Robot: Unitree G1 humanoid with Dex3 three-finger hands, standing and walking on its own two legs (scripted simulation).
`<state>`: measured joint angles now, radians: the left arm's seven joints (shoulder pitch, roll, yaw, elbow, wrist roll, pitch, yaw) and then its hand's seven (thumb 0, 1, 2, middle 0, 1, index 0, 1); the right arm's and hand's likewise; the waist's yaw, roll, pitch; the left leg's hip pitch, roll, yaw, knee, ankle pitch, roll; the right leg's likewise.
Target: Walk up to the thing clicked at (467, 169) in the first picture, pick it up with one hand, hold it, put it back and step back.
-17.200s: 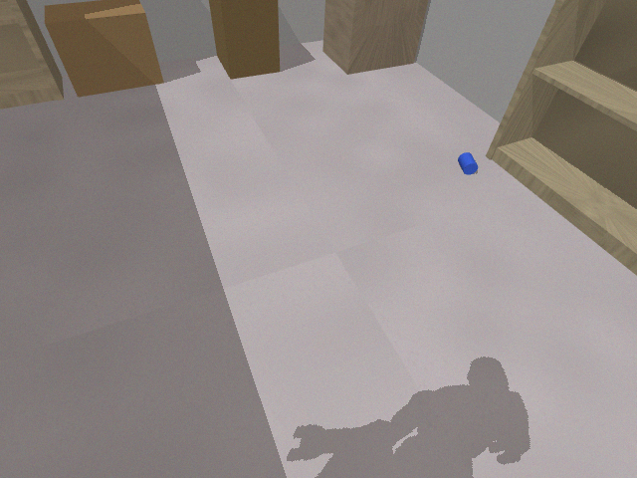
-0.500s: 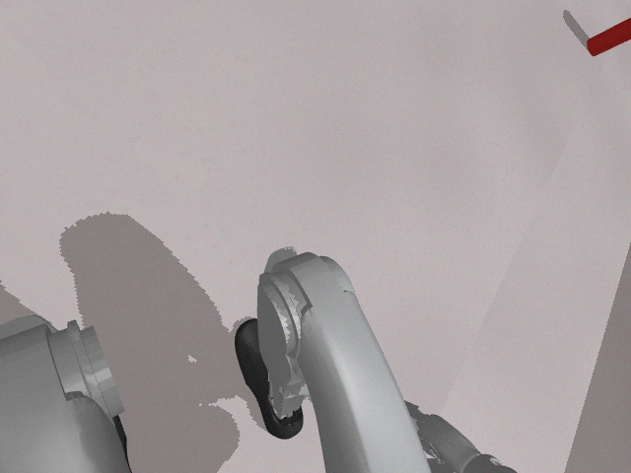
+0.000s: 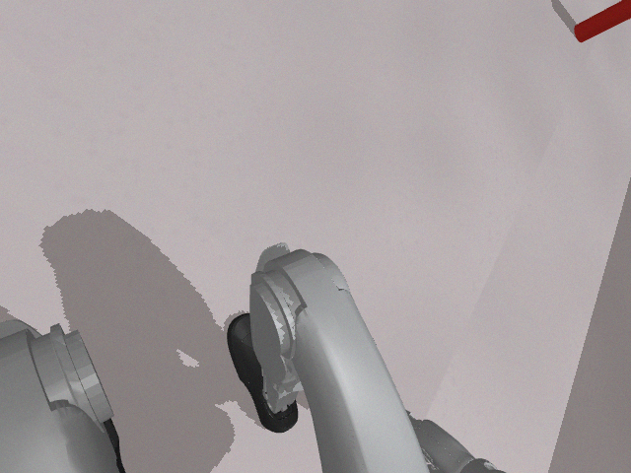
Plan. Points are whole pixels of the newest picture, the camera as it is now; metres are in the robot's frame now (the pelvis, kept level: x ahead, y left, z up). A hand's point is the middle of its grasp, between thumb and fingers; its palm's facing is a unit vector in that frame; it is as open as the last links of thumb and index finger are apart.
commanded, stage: close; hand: left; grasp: from above
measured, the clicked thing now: out of the picture +0.45 +0.35 -0.27
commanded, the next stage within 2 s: settle in 1.34 s
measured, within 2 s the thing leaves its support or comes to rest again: leaves its support in 1.76 s
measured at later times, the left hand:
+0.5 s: hand out of the picture +0.42 +0.35 -0.25, palm faces -0.43 -0.21 -0.88, open 11.9 cm
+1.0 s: hand out of the picture +0.43 +0.34 -0.25, palm faces -0.41 -0.19 -0.89, open 10.2 cm
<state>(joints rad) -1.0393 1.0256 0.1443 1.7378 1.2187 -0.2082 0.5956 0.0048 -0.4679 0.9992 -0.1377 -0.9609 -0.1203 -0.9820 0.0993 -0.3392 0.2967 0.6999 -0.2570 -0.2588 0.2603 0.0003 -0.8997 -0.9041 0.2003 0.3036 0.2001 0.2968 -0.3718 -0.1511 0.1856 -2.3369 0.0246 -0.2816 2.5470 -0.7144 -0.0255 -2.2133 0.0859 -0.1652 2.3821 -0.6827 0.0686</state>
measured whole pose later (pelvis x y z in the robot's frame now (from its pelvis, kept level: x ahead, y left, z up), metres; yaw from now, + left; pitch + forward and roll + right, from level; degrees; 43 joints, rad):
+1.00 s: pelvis +0.00 +0.00 +0.00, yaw +0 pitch +27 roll -14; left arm -1.05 1.03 0.15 1.74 1.22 -0.19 0.64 0.01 0.08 0.48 -0.57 -0.60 -0.59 -0.58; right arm 0.08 -0.35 0.31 0.67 -0.26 -0.28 0.27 0.00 -0.89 -0.90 0.20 0.30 0.20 0.30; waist -0.38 -0.16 0.20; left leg -2.33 0.03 -0.29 2.54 -0.70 -0.03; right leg -2.21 0.09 -0.17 2.37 -0.66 0.07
